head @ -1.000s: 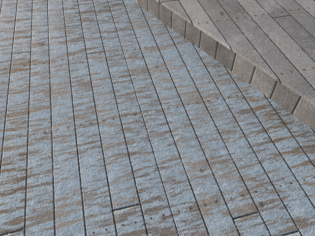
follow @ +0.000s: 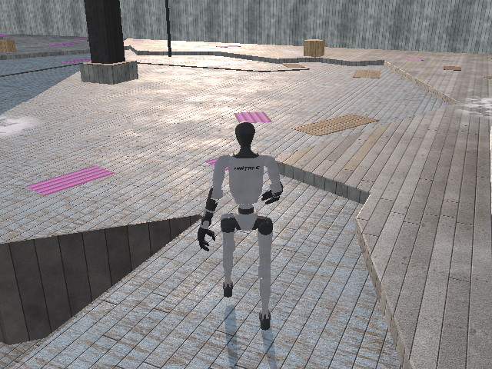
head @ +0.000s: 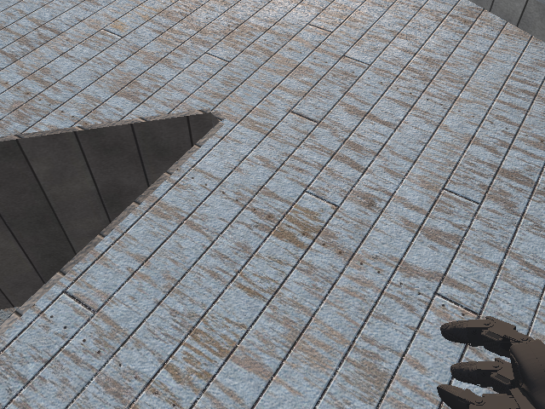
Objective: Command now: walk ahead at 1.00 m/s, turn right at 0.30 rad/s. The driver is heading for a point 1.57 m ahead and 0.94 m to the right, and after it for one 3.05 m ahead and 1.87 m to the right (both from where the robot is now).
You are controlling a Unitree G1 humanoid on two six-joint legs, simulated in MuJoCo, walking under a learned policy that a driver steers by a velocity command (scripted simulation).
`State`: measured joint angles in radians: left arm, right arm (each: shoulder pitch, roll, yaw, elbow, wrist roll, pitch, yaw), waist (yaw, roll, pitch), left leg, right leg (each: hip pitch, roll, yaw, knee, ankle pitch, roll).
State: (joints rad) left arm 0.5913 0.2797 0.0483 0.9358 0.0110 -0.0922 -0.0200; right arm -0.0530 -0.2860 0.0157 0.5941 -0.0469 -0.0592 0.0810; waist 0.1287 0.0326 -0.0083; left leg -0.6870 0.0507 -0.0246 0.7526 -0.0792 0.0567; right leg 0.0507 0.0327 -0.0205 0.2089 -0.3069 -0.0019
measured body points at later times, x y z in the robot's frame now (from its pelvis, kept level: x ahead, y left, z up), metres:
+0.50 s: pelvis +0.45 -0.05 -0.03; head +0.48 -0.06 +0.41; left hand +0.77 +0.09 -0.10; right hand +0.30 -0.29 -0.16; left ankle +0.24 +0.12 -0.72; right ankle +0.61 -0.16 -0.72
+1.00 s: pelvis +0.88 -0.23 -0.02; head +0.91 -0.26 +0.42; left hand +1.13 -0.03 -0.14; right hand +0.87 -0.57 -0.08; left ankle +1.06 -0.22 -0.74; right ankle +0.65 -0.15 -0.67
